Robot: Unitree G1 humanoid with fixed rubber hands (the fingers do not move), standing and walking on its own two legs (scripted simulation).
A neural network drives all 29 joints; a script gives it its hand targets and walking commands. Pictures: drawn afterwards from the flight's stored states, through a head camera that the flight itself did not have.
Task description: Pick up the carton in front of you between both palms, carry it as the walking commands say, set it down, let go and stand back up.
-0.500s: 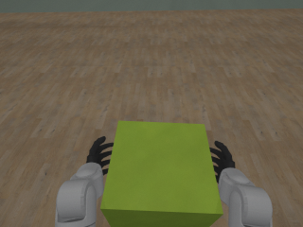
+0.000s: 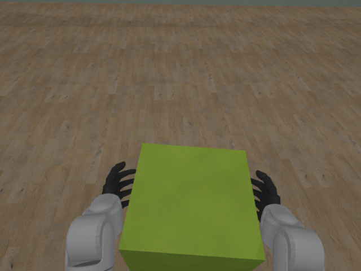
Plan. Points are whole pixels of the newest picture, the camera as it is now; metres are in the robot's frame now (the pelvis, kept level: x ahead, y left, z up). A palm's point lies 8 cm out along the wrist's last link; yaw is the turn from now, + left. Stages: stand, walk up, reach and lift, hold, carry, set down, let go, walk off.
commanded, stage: carry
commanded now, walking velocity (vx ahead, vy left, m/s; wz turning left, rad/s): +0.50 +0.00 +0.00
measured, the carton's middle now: (187, 219) +0.23 +0.00 +0.01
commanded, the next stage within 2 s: none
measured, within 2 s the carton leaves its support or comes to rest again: neither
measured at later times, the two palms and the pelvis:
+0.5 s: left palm (133, 122) +0.45 +0.14 +0.09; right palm (246, 123) +0.47 -0.16 +0.08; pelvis +0.23 -0.03 -0.01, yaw +3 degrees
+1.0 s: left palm (131, 110) +0.49 +0.15 +0.10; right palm (240, 112) +0.51 -0.15 +0.09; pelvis +0.27 -0.02 -0.01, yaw +3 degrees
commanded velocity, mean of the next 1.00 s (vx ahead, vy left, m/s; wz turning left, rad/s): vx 0.01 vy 0.00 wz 0.00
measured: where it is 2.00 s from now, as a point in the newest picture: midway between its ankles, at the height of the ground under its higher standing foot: outside the picture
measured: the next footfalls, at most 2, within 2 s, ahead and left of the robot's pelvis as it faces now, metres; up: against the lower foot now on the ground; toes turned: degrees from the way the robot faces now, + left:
right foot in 0.28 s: +0.33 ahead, -0.10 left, +0.00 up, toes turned +12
left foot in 0.46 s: +0.22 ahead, +0.09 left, +0.00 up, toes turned +4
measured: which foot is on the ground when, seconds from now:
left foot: down 0.00-0.28, up 0.30-0.44, down 0.46-1.00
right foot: up 0.00-0.26, down 0.28-1.00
